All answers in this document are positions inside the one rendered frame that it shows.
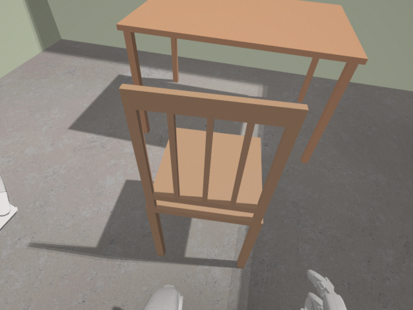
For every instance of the table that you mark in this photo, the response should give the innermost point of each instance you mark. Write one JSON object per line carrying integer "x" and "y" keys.
{"x": 295, "y": 27}

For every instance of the left robot thigh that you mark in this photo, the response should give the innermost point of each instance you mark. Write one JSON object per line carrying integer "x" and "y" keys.
{"x": 164, "y": 299}

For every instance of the right robot hand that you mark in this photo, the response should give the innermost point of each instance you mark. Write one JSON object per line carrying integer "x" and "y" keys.
{"x": 331, "y": 300}

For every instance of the left robot hand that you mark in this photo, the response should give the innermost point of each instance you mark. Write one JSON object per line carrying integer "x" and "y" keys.
{"x": 7, "y": 211}

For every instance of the chair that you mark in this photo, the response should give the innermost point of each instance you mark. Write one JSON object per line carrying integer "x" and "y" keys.
{"x": 205, "y": 174}

